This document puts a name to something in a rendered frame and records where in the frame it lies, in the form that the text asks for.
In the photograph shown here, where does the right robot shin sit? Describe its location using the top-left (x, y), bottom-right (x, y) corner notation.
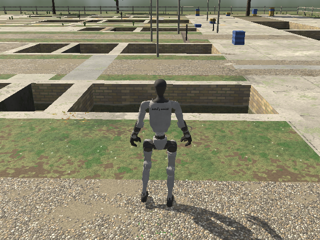
top-left (167, 167), bottom-right (175, 200)

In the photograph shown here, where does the right robot hand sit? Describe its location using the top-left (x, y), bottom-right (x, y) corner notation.
top-left (180, 135), bottom-right (192, 146)

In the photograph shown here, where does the left robot upper arm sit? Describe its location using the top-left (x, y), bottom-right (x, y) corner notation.
top-left (136, 100), bottom-right (150, 128)

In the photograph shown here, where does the robot torso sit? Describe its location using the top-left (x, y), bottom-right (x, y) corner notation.
top-left (149, 98), bottom-right (172, 150)

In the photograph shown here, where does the robot left forearm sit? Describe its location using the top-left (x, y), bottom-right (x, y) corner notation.
top-left (131, 121), bottom-right (141, 139)

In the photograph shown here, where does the robot right forearm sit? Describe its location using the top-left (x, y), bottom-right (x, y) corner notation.
top-left (180, 120), bottom-right (190, 138)

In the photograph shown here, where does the left robot hand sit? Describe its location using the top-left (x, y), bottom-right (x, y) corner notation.
top-left (130, 136), bottom-right (141, 147)

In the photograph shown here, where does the right robot upper arm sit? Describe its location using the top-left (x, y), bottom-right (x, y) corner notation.
top-left (171, 100), bottom-right (185, 128)

